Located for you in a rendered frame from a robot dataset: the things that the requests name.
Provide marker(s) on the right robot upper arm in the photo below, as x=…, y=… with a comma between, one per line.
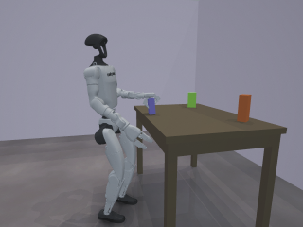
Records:
x=92, y=75

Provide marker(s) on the sponge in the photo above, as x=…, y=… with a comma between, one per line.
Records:
x=151, y=104

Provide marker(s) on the robot right forearm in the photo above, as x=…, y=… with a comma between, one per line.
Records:
x=105, y=110

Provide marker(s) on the table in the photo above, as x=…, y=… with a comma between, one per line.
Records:
x=180, y=130

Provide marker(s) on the right robot shin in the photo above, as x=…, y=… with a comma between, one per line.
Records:
x=113, y=189

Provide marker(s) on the robot left hand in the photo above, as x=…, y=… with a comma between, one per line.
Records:
x=150, y=95

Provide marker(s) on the robot left forearm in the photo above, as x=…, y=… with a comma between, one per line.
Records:
x=131, y=95

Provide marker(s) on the left robot foot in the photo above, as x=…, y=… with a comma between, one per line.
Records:
x=127, y=199

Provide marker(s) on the left robot upper arm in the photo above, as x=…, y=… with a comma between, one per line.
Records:
x=118, y=90

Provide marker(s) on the robot right hand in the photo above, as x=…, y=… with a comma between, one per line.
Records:
x=132, y=132

